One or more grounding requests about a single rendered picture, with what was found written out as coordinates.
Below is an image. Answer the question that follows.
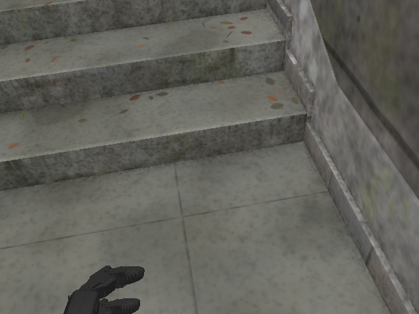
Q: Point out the robot left hand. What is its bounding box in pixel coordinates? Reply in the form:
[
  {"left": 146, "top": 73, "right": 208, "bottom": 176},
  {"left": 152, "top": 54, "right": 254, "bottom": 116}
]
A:
[{"left": 64, "top": 266, "right": 145, "bottom": 314}]

